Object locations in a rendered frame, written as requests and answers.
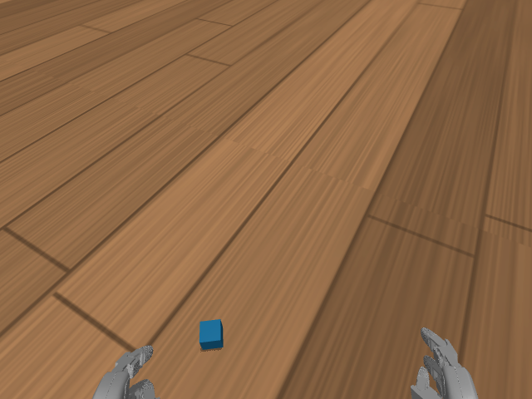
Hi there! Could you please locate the right robot hand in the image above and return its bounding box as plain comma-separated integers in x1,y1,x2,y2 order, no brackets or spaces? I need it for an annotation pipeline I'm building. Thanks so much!
411,328,479,399

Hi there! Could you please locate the cube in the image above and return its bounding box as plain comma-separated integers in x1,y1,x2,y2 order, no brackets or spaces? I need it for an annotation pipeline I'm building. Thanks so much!
199,319,224,350

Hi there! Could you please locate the left robot hand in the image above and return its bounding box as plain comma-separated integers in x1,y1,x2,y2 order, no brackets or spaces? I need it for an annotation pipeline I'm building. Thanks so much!
92,345,160,399

